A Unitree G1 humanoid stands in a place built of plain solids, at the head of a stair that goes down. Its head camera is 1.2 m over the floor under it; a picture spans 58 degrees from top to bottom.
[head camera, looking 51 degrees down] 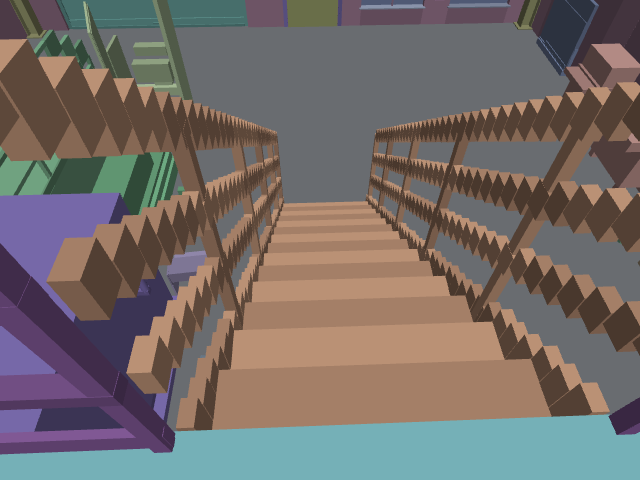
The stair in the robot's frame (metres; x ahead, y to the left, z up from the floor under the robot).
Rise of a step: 0.19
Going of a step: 0.24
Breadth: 1.15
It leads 2 degrees to the left of straight ahead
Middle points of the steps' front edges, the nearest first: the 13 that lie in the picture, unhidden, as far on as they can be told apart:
0.35 -0.20 0.00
0.59 -0.19 -0.19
0.84 -0.18 -0.39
1.08 -0.17 -0.58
1.33 -0.16 -0.77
1.57 -0.15 -0.97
1.81 -0.14 -1.16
2.06 -0.13 -1.35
2.30 -0.13 -1.55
2.55 -0.12 -1.74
2.79 -0.11 -1.93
3.04 -0.10 -2.13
3.28 -0.09 -2.32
